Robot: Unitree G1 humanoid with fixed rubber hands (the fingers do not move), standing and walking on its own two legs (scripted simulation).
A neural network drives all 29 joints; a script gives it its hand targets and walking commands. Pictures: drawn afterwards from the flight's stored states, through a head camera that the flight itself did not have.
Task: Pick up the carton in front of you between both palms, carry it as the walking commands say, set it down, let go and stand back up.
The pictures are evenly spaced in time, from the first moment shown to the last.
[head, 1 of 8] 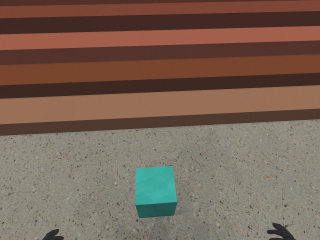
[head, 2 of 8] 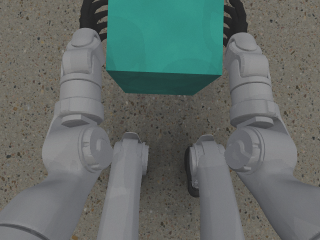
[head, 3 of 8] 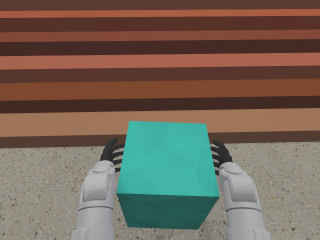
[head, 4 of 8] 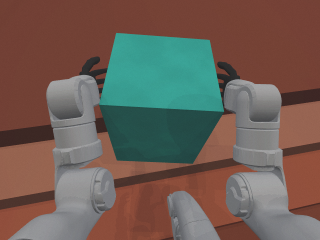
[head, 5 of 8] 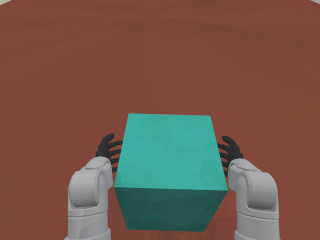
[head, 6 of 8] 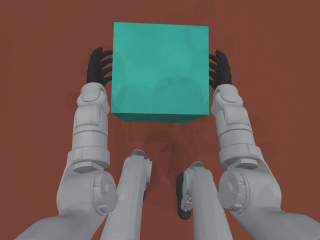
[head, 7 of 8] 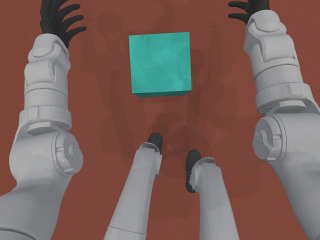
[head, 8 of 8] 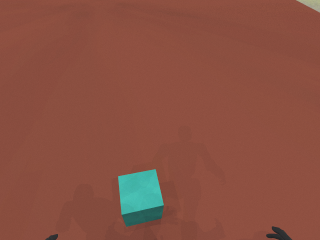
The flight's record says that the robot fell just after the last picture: no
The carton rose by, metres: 1.73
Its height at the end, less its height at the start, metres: +0.97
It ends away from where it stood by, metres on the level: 4.41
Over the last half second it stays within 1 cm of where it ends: yes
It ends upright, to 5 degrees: yes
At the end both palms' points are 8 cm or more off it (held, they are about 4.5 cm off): yes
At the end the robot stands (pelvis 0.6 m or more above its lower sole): yes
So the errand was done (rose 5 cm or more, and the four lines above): yes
